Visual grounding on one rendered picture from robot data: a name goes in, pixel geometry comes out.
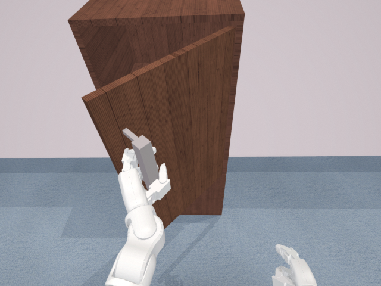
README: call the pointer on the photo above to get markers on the cupboard door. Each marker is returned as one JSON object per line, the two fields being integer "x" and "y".
{"x": 180, "y": 103}

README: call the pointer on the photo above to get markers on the handle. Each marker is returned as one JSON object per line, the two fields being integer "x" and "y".
{"x": 145, "y": 157}

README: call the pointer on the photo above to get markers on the robot left hand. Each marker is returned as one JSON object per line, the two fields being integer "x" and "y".
{"x": 130, "y": 180}

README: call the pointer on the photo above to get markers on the robot left forearm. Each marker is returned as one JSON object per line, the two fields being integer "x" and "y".
{"x": 135, "y": 264}

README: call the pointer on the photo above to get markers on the robot right hand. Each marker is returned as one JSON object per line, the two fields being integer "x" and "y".
{"x": 299, "y": 273}

